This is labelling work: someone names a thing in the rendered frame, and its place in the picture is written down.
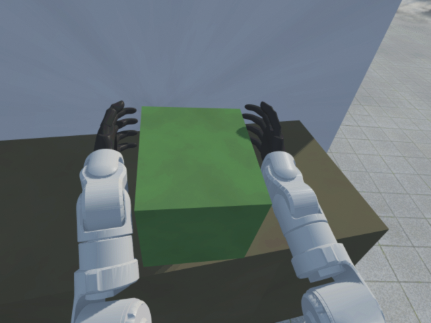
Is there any pedestal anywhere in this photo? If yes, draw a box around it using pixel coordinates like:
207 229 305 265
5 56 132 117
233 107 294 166
0 120 389 323

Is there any robot right hand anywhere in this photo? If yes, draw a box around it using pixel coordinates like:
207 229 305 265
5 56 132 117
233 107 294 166
242 102 286 160

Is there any right robot upper arm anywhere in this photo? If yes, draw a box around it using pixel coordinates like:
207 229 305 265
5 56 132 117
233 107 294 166
301 277 385 323

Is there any left robot forearm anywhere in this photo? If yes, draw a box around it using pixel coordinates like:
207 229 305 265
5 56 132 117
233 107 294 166
71 149 139 323

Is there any carton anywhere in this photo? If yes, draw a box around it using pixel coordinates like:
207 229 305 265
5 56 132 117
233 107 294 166
134 106 272 267

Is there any robot left hand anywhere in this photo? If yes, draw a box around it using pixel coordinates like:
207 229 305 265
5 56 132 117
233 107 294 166
94 100 138 152

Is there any left robot upper arm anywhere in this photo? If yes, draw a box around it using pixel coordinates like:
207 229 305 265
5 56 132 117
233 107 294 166
75 298 152 323

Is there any right robot forearm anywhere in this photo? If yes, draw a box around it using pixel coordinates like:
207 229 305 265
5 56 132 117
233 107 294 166
261 151 386 323

